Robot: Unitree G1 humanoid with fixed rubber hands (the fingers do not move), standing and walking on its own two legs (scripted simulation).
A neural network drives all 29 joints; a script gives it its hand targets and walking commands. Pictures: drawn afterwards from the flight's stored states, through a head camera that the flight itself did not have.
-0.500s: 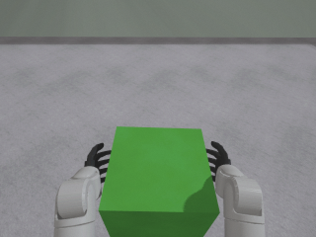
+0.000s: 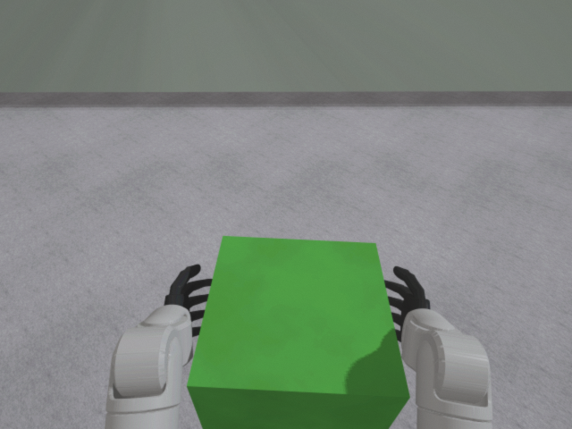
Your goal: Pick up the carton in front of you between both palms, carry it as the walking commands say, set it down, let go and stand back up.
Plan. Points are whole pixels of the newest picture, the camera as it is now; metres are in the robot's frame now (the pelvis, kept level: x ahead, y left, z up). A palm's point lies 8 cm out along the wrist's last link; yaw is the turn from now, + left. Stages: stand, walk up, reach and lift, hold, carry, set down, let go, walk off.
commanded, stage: carry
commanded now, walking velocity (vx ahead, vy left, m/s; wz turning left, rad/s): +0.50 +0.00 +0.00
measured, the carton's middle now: (293, 353) +0.26 +0.00 +0.01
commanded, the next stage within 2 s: none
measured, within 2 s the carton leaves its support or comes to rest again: neither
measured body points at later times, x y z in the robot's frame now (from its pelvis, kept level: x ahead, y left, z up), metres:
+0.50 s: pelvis +0.26 +0.03 +0.01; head +0.28 +0.05 +0.46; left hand +0.55 +0.17 +0.07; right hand +0.54 -0.13 +0.08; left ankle +0.34 +0.11 -0.73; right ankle +0.18 -0.09 -0.71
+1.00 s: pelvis +0.35 +0.01 +0.00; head +0.33 +0.01 +0.45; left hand +0.62 +0.15 +0.08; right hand +0.62 -0.16 +0.09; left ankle +0.34 +0.11 -0.73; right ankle +0.26 -0.09 -0.73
